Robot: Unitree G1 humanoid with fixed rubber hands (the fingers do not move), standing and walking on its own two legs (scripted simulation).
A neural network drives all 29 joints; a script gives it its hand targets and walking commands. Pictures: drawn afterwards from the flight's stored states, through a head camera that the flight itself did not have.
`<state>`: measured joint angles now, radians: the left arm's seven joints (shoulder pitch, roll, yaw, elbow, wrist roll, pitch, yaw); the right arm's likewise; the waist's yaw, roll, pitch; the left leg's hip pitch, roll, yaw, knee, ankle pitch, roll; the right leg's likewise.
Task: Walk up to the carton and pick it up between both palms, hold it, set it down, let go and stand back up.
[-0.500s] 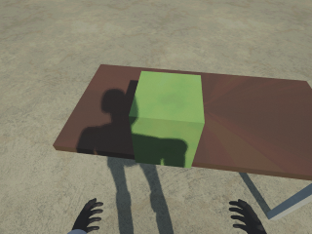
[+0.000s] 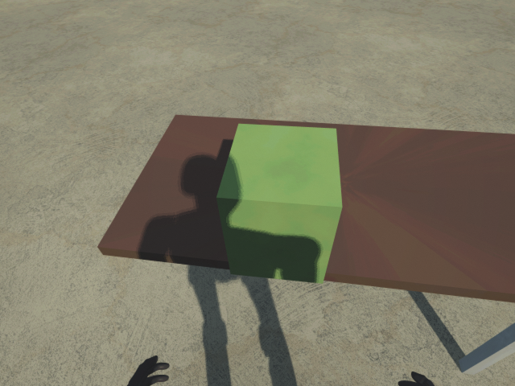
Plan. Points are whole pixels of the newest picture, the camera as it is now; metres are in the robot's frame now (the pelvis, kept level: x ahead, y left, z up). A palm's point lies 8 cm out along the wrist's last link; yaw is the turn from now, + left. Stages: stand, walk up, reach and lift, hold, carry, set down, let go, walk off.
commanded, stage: stand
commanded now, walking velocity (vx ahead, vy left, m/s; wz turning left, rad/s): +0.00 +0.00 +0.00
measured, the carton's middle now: (281, 204) +0.47 -0.01 -0.02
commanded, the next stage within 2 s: none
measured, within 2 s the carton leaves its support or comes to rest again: neither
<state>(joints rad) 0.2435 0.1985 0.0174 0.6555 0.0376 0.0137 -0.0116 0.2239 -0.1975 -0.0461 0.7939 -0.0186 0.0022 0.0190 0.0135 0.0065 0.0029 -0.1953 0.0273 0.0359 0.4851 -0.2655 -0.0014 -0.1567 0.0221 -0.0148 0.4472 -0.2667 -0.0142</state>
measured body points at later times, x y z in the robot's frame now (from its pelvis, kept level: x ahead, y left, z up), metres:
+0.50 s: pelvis +0.01 +0.01 +0.00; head -0.02 +0.02 +0.45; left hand -0.01 +0.23 -0.16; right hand -0.01 -0.22 -0.15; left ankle +0.00 +0.12 -0.74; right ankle -0.02 -0.11 -0.74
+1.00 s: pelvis -0.01 +0.03 +0.00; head -0.03 +0.04 +0.45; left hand -0.06 +0.22 -0.17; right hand -0.05 -0.17 -0.16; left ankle +0.00 +0.12 -0.74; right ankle -0.02 -0.11 -0.74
